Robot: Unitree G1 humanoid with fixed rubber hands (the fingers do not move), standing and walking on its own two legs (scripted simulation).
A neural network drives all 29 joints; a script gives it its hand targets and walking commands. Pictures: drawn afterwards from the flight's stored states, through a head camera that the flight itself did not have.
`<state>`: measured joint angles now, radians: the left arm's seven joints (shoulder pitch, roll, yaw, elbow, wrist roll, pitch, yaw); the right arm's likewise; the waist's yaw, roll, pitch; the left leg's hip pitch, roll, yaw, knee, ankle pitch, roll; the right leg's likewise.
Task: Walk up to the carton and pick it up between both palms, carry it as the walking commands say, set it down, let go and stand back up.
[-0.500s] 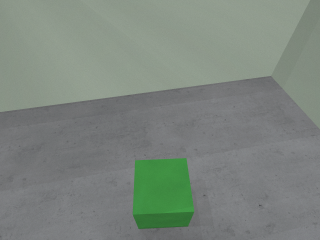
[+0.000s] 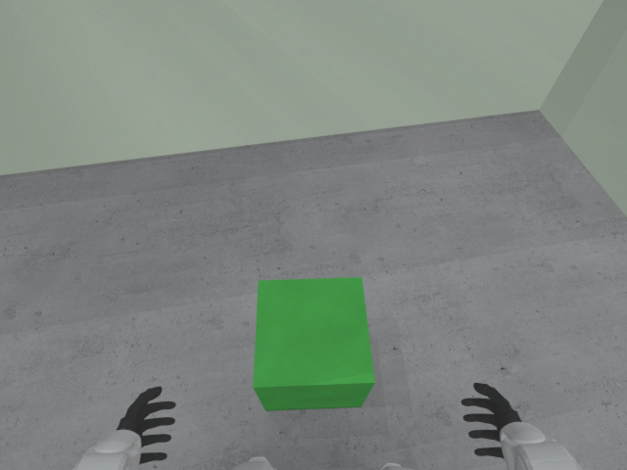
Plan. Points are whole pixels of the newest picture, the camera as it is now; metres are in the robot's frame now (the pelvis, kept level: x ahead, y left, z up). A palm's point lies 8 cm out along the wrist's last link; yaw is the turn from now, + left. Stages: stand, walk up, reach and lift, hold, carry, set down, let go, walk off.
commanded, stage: reach and lift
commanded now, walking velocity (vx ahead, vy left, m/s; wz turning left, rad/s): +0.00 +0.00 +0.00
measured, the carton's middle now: (312, 346) +0.46 +0.02 -0.61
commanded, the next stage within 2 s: none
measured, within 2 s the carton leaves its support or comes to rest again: neither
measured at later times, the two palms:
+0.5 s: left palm (157, 433) +0.19 +0.24 -0.14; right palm (487, 428) +0.20 -0.23 -0.15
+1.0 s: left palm (184, 340) +0.33 +0.24 -0.18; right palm (455, 336) +0.34 -0.23 -0.18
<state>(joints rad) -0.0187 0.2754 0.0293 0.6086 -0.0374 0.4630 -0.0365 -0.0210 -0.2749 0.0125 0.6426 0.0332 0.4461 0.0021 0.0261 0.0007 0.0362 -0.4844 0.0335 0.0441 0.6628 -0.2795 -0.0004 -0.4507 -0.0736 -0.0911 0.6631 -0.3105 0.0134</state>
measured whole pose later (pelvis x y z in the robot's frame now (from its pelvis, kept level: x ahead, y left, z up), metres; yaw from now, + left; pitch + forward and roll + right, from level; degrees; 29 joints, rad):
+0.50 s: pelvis -0.02 +0.00 -0.05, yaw -1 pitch +17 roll +0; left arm -0.05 0.20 0.12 0.48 -0.02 0.35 -0.07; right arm -0.05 -0.22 -0.10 0.49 0.01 0.35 0.05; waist 0.05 0.00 -0.03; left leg -0.90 0.06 0.05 0.96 -0.36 0.00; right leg -0.88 -0.07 -0.06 0.96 -0.39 0.01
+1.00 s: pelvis -0.06 +0.00 -0.09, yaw -1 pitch +29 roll +0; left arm -0.67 0.28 0.20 0.73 -0.08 0.26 -0.04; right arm -0.70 -0.29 -0.19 0.77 0.08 0.26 0.03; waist 0.02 -0.01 -0.01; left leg -1.29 0.05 0.04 1.11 -0.33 0.00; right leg -1.27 -0.08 -0.06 1.12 -0.36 0.00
